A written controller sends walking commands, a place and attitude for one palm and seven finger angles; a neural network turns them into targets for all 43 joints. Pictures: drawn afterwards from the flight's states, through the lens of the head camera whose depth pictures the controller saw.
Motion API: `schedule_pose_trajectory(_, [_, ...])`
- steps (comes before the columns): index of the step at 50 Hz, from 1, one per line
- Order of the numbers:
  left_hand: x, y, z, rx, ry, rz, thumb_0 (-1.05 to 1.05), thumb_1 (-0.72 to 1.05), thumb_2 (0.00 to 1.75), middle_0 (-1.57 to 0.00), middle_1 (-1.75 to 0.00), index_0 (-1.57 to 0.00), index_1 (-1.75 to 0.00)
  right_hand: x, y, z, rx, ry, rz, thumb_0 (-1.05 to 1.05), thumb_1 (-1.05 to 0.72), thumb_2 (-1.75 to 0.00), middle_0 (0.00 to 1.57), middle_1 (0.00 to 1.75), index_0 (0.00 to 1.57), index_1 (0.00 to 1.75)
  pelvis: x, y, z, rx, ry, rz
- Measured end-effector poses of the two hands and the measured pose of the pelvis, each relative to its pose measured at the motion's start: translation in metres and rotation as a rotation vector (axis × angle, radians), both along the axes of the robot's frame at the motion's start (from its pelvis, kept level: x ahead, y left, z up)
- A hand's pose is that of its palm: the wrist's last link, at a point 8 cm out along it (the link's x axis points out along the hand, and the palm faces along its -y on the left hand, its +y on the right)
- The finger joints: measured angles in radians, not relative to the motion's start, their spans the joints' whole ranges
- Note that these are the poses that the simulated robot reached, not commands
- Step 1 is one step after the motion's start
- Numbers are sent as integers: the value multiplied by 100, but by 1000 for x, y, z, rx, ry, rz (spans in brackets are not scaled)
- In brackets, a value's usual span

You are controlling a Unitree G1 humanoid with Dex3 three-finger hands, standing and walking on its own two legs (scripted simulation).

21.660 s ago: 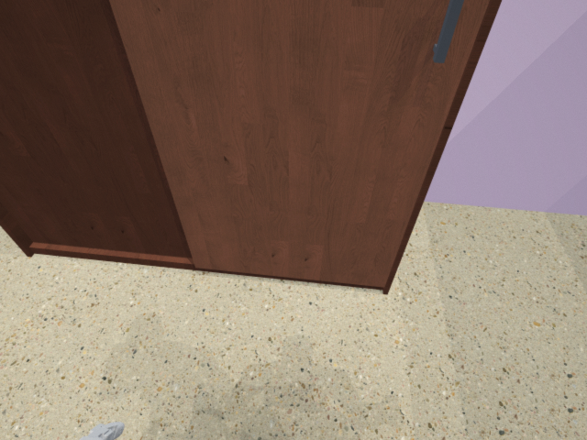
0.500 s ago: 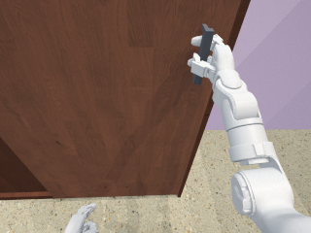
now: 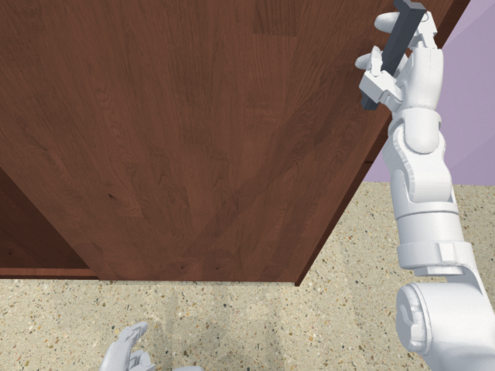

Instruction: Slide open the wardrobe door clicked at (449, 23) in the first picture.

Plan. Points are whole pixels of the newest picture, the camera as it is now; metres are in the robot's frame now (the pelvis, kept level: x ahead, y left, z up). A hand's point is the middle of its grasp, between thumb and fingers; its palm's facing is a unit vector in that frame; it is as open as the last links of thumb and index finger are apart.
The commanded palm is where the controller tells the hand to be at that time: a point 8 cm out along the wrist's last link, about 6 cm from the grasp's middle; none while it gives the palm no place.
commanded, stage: step sideways, sliding the door along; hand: right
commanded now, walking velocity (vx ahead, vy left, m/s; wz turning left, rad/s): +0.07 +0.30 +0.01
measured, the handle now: (384, 55) +0.48 -0.16 +0.27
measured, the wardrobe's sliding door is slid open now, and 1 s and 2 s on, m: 0.00 0.05 0.17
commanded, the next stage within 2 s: none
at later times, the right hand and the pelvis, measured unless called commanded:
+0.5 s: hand (363, 75) +0.45 -0.13 +0.25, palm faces +0.33 +0.94 -0.09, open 6.5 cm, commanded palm +0.42 -0.09 +0.24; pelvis +0.06 +0.11 +0.01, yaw -5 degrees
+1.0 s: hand (327, 73) +0.45 -0.08 +0.25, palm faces +0.42 +0.90 -0.04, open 6.7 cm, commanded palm +0.42 -0.02 +0.24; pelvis +0.13 +0.13 +0.01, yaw -5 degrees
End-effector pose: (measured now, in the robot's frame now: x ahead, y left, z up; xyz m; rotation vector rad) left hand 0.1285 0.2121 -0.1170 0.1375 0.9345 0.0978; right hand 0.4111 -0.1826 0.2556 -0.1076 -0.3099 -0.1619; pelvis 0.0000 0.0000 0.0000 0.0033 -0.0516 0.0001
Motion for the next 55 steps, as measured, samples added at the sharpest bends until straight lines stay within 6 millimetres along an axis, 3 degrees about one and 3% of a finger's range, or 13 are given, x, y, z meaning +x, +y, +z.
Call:
schedule_pose_trajectory(7, [45,20,9,61,18,-107,2,90,90,-20,-30,-20,-30,0,4,-2,6,-22,-27,-1,-79,-86,45,140,15,135,6,20,8,-27,12,-85])
schedule_pose_trajectory(11, [84,20,14,65,-59,-161,2,90,90,-20,-30,-20,-30,1,3,-5,-9,-63,-10,-2,-79,-86,45,140,13,131,9,24,-1,-5,12,-101])
schedule_pose_trajectory(14, [109,14,22,21,-84,-199,2,90,90,-20,-30,-20,-30,1,3,-5,-14,-71,-15,-2,-80,-85,45,140,13,129,12,34,3,12,-5,-88])
schedule_pose_trajectory(18, [134,8,36,-19,-102,-258,1,90,90,-20,-30,-20,-30,1,4,-5,-19,-76,-37,-2,-79,-86,45,140,13,128,25,56,11,54,-10,-80])
schedule_pose_trajectory(22, [155,15,44,-47,-127,-314,1,90,90,-20,-30,-20,-30,1,6,-6,-28,-79,-83,-3,-77,-86,46,140,15,126,42,86,14,83,-20,-75])
schedule_pose_trajectory(25, [173,30,41,-72,-166,-339,1,90,90,-20,-30,-20,-30,1,9,-6,-34,-86,-151,-3,-76,-86,49,142,16,125,57,111,8,83,-31,-73])
schedule_pose_trajectory(29, [200,63,22,-101,-220,-338,1,90,90,-20,-30,-20,-30,2,16,-7,-50,-109,-282,-4,-74,-86,55,145,14,126,78,144,-11,34,-25,-108])
schedule_pose_trajectory(34, [212,111,13,2,-207,-235,1,90,90,-20,-30,-20,-30,1,25,-7,-53,-117,-348,-4,-74,-86,56,145,10,132,84,140,-4,15,33,-133])
schedule_pose_trajectory(38, [205,130,19,89,-152,-215,2,91,90,-20,-30,-19,-30,2,30,-11,-53,-152,-310,-6,-74,-83,53,147,10,126,90,134,-2,47,20,-148])
schedule_pose_trajectory(41, [201,125,31,75,-121,-243,2,91,90,-19,-30,-19,-30,1,36,-12,-37,-162,-284,-5,-75,-81,51,149,12,123,100,135,6,54,6,-125])
schedule_pose_trajectory(45, [206,104,45,24,-152,-293,2,91,90,-19,-30,-19,-30,1,45,-12,-12,-161,-265,-5,-75,-81,50,149,14,121,115,135,15,68,0,-114])
schedule_pose_trajectory(52, [245,56,50,-100,-275,-373,2,90,90,-20,-30,-20,-30,1,68,-12,-14,-168,-249,-5,-75,-79,49,149,14,120,142,135,7,40,-15,-82])
schedule_pose_trajectory(55, [263,45,45,-143,-327,-393,2,90,90,-20,-30,-21,-31,1,79,-14,-23,-181,-245,-6,-76,-79,49,149,13,120,155,137,-3,27,-22,-87])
